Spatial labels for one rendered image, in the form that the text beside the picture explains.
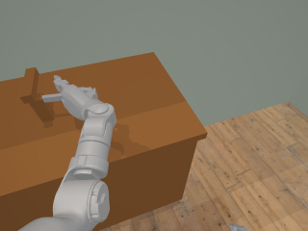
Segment tap lever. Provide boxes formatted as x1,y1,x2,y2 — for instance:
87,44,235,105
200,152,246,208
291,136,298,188
41,87,91,103

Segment robot left upper arm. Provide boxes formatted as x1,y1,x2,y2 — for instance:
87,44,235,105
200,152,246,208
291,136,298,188
17,179,110,231

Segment counter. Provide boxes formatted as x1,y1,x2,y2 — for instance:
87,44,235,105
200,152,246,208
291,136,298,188
0,52,208,231

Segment robot left forearm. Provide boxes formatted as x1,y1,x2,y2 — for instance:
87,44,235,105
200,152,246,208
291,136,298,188
53,99,117,215

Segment left robot hand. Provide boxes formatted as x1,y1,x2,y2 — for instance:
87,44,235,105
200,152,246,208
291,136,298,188
53,75,98,121

